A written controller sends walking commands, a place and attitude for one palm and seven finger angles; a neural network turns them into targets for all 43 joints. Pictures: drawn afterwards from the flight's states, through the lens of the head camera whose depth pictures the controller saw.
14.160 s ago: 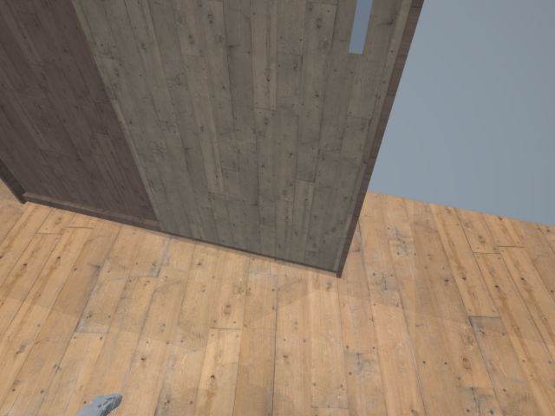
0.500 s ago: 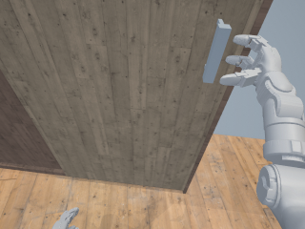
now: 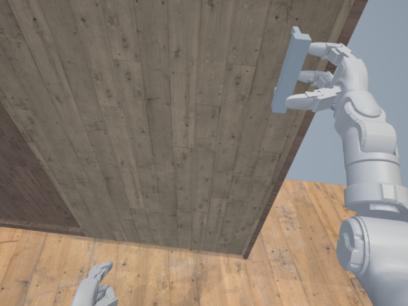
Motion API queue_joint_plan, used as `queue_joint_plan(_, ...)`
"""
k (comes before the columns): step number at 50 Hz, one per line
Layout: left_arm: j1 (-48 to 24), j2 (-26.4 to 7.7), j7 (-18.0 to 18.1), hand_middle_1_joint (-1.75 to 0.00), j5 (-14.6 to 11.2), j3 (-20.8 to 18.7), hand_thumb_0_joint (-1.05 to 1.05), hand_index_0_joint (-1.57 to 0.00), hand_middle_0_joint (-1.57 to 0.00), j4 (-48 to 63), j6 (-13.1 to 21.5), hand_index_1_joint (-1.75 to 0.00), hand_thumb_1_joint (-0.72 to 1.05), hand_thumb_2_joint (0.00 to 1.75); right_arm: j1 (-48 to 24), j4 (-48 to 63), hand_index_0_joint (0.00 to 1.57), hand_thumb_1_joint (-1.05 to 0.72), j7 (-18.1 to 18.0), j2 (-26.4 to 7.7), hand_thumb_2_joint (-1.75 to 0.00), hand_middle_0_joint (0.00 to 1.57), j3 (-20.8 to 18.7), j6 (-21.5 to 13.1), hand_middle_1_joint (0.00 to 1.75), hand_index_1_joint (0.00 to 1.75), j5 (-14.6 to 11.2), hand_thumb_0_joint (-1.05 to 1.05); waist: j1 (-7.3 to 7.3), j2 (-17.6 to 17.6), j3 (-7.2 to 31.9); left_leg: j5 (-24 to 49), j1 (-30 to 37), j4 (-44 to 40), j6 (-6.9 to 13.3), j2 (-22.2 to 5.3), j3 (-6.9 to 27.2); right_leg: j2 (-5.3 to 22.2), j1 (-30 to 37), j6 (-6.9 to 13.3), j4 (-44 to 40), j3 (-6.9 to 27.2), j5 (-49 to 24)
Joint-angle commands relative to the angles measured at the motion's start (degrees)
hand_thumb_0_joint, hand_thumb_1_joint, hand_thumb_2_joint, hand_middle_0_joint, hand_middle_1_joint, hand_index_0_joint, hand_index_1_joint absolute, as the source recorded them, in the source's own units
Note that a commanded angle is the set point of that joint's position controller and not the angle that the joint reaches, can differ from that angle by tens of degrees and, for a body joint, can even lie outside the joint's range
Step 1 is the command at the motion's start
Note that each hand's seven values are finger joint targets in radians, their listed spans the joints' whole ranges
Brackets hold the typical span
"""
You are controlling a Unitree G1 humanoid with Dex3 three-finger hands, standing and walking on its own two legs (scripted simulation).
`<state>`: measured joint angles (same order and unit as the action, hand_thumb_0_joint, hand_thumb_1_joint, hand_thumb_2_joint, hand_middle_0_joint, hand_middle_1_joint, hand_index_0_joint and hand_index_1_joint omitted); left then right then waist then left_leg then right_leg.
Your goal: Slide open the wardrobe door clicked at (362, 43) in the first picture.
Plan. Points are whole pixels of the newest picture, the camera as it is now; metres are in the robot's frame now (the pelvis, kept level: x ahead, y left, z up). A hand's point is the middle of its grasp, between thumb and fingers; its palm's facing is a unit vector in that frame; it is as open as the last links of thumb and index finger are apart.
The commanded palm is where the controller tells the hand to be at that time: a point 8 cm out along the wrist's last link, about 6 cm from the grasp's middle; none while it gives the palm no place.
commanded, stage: feel for the door with the fingertips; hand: right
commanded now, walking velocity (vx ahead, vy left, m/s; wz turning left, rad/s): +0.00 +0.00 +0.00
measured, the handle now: (286, 70) +0.50 -0.12 +0.25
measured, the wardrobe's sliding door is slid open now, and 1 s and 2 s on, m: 0.00 0.00 0.00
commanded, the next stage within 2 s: slide the fingers in behind the handle in 0.14 s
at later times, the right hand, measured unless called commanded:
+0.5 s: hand (302, 80) +0.45 -0.14 +0.26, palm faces +0.04 +1.00 +0.00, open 13.8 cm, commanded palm +0.42 -0.20 +0.25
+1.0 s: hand (293, 80) +0.45 -0.12 +0.26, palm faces +0.05 +1.00 +0.00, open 14.0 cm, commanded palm +0.42 -0.17 +0.25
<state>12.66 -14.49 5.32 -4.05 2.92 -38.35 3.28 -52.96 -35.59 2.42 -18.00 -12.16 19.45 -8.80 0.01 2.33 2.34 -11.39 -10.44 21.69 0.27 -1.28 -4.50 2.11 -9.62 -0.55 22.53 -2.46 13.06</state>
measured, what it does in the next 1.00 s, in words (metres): stands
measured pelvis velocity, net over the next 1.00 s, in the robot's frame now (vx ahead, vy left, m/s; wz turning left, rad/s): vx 0.00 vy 0.00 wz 0.01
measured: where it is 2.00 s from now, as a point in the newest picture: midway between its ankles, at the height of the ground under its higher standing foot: outside the picture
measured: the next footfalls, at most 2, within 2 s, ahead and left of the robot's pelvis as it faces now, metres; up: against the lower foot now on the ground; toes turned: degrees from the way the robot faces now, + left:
none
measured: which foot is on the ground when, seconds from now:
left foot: down 0.00-1.00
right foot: down 0.00-1.00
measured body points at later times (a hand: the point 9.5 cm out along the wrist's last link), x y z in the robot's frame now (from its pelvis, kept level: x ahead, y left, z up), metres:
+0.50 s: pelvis +0.00 -0.01 +0.00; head -0.01 +0.01 +0.45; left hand +0.09 +0.25 -0.12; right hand +0.45 -0.19 +0.26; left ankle +0.00 +0.12 -0.75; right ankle -0.01 -0.13 -0.74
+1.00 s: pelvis +0.00 +0.00 +0.00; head -0.01 +0.01 +0.45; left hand +0.14 +0.24 -0.10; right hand +0.44 -0.17 +0.26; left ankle +0.00 +0.12 -0.75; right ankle -0.01 -0.13 -0.74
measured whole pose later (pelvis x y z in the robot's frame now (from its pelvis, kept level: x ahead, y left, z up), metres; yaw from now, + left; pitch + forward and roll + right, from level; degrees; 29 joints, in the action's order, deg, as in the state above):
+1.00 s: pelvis +0.00 +0.00 +0.00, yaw +0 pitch +1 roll +0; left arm 13.1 -13.8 4.9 -3.5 3.1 -38.7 3.6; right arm -55.6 -39.9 -0.8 -14.9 -11.3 17.8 -8.2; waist 0.7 2.2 2.6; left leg -10.9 -11.3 21.6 0.2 -1.3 -4.0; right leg 2.0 -10.1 -0.5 22.1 -2.9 12.5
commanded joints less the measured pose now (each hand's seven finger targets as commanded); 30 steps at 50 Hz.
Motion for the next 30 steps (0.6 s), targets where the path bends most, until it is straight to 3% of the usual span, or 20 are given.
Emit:
queue_joint_plan(1, -2.66, -7.15, 0.36, -0.30, -0.17, -2.69, 0.00, -0.20, -0.20, 6.10, 2.35, -0.30, 0.90, 0.90, -32.41, 5.68, 0.30, 0.50, 1.25, -8.98, -0.30, 0.30, -0.95, -2.68, 1.20, 1.20, -0.79, 0.00, 2.21, -2.92, 15.14, 14.75, 2.67, -1.61, 1.22, 0.99, 2.21, -1.93, 5.26, 2.72, -0.86, 1.46, -12.94)
queue_joint_plan(4, -2.00, -7.21, 0.10, -0.30, 0.04, -2.66, 0.00, -0.20, -0.20, 6.08, 1.89, -0.30, 0.90, 0.90, -31.84, 2.58, 0.30, 0.50, 0.09, -10.59, -0.30, 0.30, -2.51, -2.59, 1.20, 1.20, -0.21, 0.00, 1.61, -3.73, 14.63, 15.24, 3.23, -1.51, 1.20, 0.76, 2.29, -1.97, 3.60, 2.79, -0.85, 1.53, -13.45)
queue_joint_plan(7, -1.01, -7.68, 0.03, -0.30, 0.47, -3.12, 0.00, -0.20, -0.20, 6.39, 1.58, -0.30, 0.90, 0.90, -32.82, 2.68, 0.30, 0.50, -0.89, -14.65, -0.30, 0.30, -5.55, -5.12, 1.20, 1.20, 0.33, 0.00, 1.03, -6.86, 16.81, 16.66, 5.66, -1.05, 1.09, 0.72, 2.31, -1.64, 3.18, 2.99, -0.90, 1.60, -14.86)
queue_joint_plan(9, -0.87, -6.97, -0.04, -0.30, 0.49, -3.13, 0.00, -0.20, -0.20, 6.88, 2.04, -0.30, 0.90, 0.90, -38.16, 6.80, 0.30, 0.50, -1.01, -12.80, -0.30, 0.30, -3.39, -7.66, 1.20, 1.20, 0.78, 0.00, 1.97, -3.57, 19.29, 18.71, 6.13, -0.47, 1.15, 0.65, 2.81, -1.80, 4.83, 3.09, -0.36, 1.22, -16.40)
queue_joint_plan(10, -0.48, -6.70, -0.17, -0.30, 0.53, -3.15, 0.00, -0.20, -0.20, 6.77, 2.26, -0.30, 0.90, 0.90, -37.45, 6.25, 0.30, 0.50, -1.02, -11.99, -0.30, 0.30, -3.01, -8.30, 1.20, 1.20, 1.21, 0.00, 1.82, -3.10, 19.07, 18.94, 5.43, -0.23, 1.25, 0.81, 2.65, -1.70, 5.19, 3.09, -0.06, 1.22, -16.82)
queue_joint_plan(12, 0.17, -7.28, -0.13, -0.30, 0.44, -3.39, 0.00, -0.20, -0.20, 6.19, 2.20, -0.30, 0.90, 0.90, -36.06, 3.21, 0.30, 0.50, -1.03, -12.49, -0.30, 0.30, -3.06, -8.79, 1.20, 1.20, 1.42, 0.00, 2.18, -5.97, 17.34, 16.82, 4.84, -0.87, 1.02, 0.88, 2.41, -1.38, 4.31, 3.19, -0.35, 1.36, -15.12)
queue_joint_plan(13, 0.24, -7.38, -0.07, -0.30, 0.38, -3.32, 0.00, -0.20, -0.20, 6.06, 2.36, -0.30, 0.90, 0.90, -38.27, 3.34, 0.30, 0.50, -0.97, -12.93, -0.30, 0.30, -3.36, -8.94, 1.20, 1.20, 1.23, 0.00, 2.42, -4.82, 16.99, 15.85, 4.35, -1.04, 1.03, 0.86, 2.67, -1.54, 3.88, 3.19, -0.57, 1.46, -13.88)
queue_joint_plan(15, 0.51, -7.34, 0.07, -0.30, 0.36, -3.33, 0.00, -0.20, -0.20, 5.96, 2.59, -0.30, 0.90, 0.90, -37.79, 3.18, 0.30, 0.50, -0.61, -13.99, -0.30, 0.30, -4.63, -8.99, 1.20, 1.20, 1.13, 0.00, 1.84, -3.32, 18.08, 15.38, 4.71, -0.92, 1.30, 0.93, 2.74, -1.64, 4.22, 3.05, -0.68, 1.41, -13.57)
queue_joint_plan(19, -0.13, -6.91, -0.38, -0.30, 0.25, -3.29, 0.00, -0.20, -0.20, 6.77, 3.29, -0.30, 0.90, 0.90, -36.05, 7.19, 0.30, 0.50, -0.18, -11.89, -0.30, 0.30, -3.52, -9.43, 1.20, 1.20, 0.68, 0.00, 0.96, 0.14, 20.11, 16.49, 5.63, -0.54, 1.76, 1.10, 2.44, -1.58, 5.90, 2.76, -0.61, 1.51, -15.72)
queue_joint_plan(22, -0.30, -7.45, -0.44, -0.30, 0.18, -3.36, 0.00, -0.20, -0.20, 6.77, 3.25, -0.30, 0.90, 0.90, -31.83, 5.97, 0.30, 0.50, -0.03, -11.16, -0.30, 0.30, -3.29, -8.90, 1.20, 1.20, 0.03, 0.00, 0.80, -4.65, 17.97, 14.76, 6.12, -1.16, 1.55, 1.29, 1.92, -1.24, 4.39, 2.85, -1.42, 1.57, -14.26)
queue_joint_plan(24, -0.75, -7.50, -0.31, -0.30, -0.03, -3.34, 0.00, -0.20, -0.20, 6.79, 3.29, -0.30, 0.90, 0.90, -30.38, 6.16, 0.30, 0.50, 0.09, -12.17, -0.30, 0.30, -4.43, -7.95, 1.20, 1.20, -0.14, 0.00, 0.64, -5.12, 16.85, 14.11, 5.40, -1.39, 1.29, 1.31, 2.25, -1.19, 3.74, 3.03, -1.65, 1.20, -13.00)
queue_joint_plan(30, -2.51, -6.89, -0.68, -0.30, -0.15, -3.12, 0.00, -0.20, -0.20, 7.66, 3.47, -0.30, 0.90, 0.90, -30.00, 12.47, 0.30, 0.50, -1.07, -10.22, -0.30, 0.30, -2.88, -6.62, 1.20, 1.20, 0.22, 0.00, 0.23, -2.03, 16.29, 12.11, 4.72, -1.81, 1.46, 1.29, 2.29, -1.10, 4.81, 2.77, -2.11, 1.26, -12.49)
